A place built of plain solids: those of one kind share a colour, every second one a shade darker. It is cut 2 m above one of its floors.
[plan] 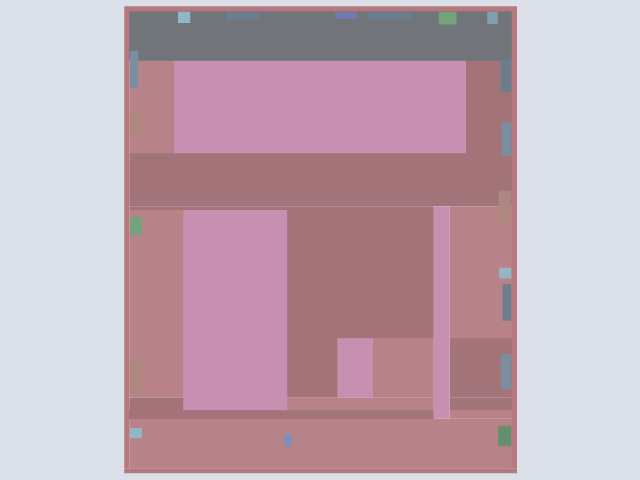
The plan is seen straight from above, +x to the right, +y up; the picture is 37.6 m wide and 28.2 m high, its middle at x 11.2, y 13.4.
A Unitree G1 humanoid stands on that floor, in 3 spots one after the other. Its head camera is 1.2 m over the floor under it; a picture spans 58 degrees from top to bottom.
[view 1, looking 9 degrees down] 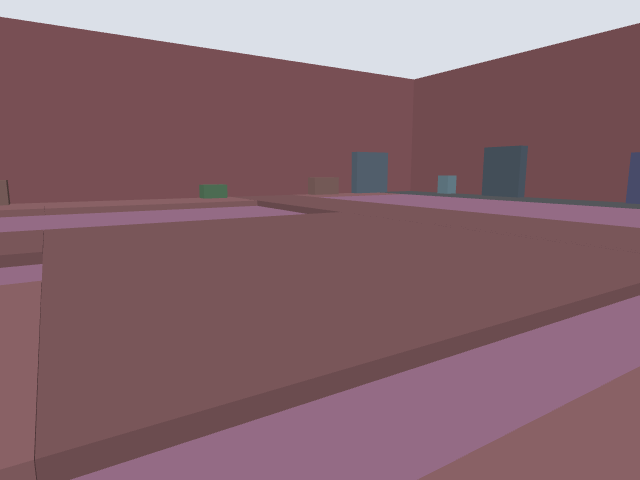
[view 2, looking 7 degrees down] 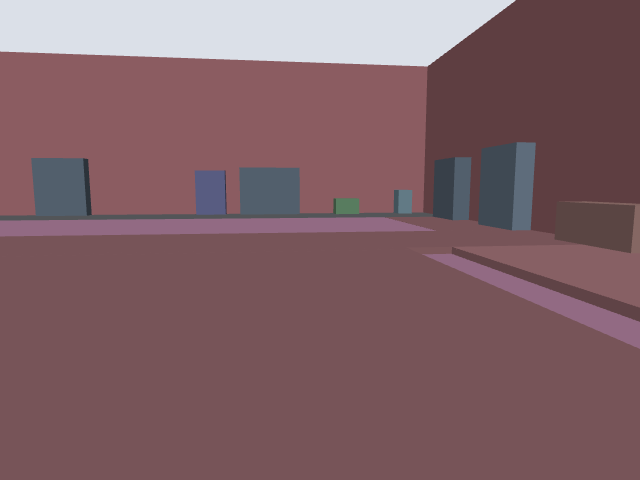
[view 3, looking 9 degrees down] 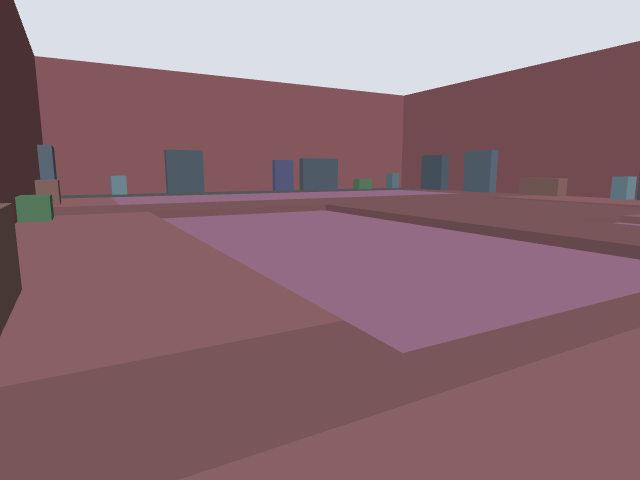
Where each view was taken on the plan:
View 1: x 19.93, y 7.77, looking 148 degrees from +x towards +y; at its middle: floor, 7.68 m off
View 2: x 15.14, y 7.13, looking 83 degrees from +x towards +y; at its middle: floor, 9.85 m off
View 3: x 1.36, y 1.27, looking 61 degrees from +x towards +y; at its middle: bay_floor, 9.09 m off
